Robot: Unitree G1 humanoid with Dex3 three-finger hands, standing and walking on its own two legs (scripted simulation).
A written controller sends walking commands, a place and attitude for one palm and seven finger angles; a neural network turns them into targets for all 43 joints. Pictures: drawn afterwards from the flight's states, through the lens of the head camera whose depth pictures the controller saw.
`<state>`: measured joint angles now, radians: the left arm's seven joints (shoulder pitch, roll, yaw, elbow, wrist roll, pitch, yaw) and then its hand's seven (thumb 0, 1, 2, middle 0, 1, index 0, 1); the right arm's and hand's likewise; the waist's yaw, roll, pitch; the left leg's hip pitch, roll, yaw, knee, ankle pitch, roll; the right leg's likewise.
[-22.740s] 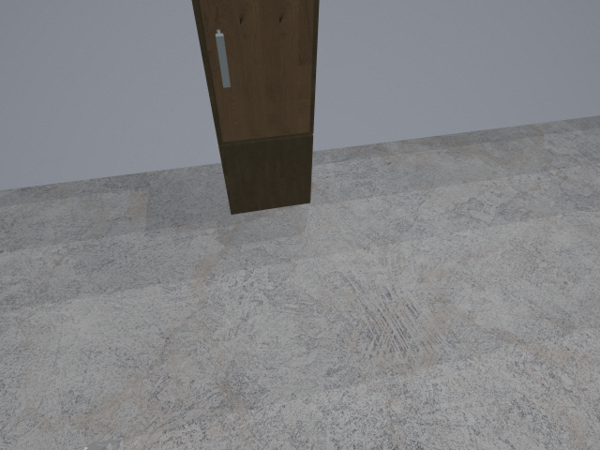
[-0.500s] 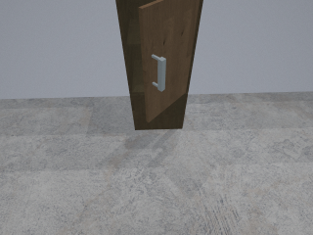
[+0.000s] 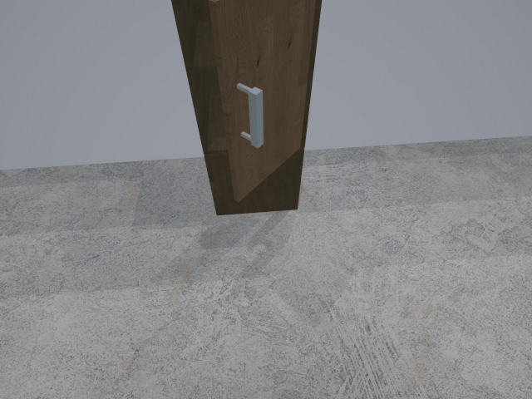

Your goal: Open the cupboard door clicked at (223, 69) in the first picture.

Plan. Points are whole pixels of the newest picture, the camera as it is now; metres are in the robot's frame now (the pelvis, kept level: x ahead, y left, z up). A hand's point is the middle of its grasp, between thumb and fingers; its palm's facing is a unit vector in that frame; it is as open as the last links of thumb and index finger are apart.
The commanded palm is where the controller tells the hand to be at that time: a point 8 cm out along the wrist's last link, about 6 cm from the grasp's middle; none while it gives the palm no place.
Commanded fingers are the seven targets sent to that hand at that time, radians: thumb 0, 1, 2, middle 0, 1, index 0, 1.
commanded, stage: walk to a spot facing it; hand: left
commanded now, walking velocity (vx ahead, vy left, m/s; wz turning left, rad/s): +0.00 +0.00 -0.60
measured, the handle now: (249, 116) +0.74 +0.09 -0.02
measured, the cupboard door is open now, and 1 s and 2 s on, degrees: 45 45 45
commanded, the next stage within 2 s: none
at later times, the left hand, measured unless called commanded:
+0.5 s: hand out of the picture +0.09 +0.15 -0.16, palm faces -0.20 -0.94 -0.28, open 7.4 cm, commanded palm none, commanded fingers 0.00 0.90 0.90 -0.20 -0.30 -0.20 -0.30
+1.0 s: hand (202, 335) +0.25 +0.14 -0.16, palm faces -0.54 -0.81 -0.23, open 7.4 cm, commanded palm none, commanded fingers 0.00 0.90 0.90 -0.20 -0.30 -0.20 -0.30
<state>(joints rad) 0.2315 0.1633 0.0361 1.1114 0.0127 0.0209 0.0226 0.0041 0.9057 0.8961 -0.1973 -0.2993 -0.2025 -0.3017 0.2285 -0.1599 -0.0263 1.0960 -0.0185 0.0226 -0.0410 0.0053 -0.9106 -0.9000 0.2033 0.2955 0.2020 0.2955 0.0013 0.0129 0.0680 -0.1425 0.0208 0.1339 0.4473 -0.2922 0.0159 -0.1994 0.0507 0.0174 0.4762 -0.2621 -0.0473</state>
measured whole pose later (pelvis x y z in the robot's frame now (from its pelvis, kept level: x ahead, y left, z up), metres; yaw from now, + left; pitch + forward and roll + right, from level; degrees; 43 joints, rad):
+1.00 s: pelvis +0.04 +0.01 +0.00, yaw -35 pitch +1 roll -3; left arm 0.13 0.29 0.09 0.88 0.02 0.06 -0.04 0.01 0.91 0.90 -0.19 -0.30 -0.20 -0.30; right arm 0.24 -0.21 -0.02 0.88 -0.03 0.02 -0.03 0.01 -0.91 -0.90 0.21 0.30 0.21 0.30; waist 0.01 -0.01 0.13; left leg -0.21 0.10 0.08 0.50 -0.30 -0.01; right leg -0.47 -0.02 -0.02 0.95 -0.43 0.05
